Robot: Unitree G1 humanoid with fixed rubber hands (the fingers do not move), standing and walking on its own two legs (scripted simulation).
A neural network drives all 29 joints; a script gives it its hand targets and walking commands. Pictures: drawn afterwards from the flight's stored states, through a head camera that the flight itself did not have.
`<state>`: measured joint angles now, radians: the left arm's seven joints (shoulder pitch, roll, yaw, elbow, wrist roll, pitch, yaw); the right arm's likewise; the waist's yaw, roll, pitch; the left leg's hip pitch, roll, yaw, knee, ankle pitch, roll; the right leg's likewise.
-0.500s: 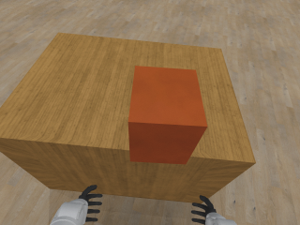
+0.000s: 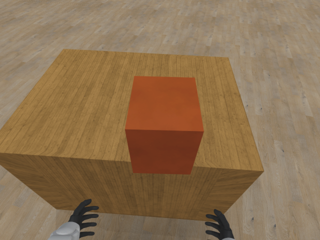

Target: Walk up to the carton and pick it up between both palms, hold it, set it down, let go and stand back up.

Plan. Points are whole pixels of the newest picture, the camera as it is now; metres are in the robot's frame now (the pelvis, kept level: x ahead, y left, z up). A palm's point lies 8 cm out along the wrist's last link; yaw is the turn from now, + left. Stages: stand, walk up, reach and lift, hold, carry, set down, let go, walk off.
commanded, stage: reach and lift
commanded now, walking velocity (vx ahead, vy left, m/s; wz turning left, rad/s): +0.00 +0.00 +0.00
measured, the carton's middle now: (163, 126) +0.45 -0.02 +0.00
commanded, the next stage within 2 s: none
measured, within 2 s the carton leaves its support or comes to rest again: neither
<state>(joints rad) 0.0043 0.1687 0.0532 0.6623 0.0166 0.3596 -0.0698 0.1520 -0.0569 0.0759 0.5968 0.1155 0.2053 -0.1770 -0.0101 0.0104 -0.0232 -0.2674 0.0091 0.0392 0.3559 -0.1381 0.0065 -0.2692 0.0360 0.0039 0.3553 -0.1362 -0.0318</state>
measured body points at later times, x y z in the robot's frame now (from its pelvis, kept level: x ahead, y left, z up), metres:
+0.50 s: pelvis +0.00 +0.02 -0.01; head -0.01 +0.01 +0.44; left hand +0.18 +0.22 -0.09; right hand +0.16 -0.17 -0.09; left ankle +0.03 +0.12 -0.75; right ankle +0.03 -0.10 -0.75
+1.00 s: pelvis +0.03 +0.02 +0.00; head +0.02 +0.02 +0.45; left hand +0.22 +0.21 -0.05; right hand +0.20 -0.18 -0.05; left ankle +0.03 +0.12 -0.75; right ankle +0.03 -0.10 -0.75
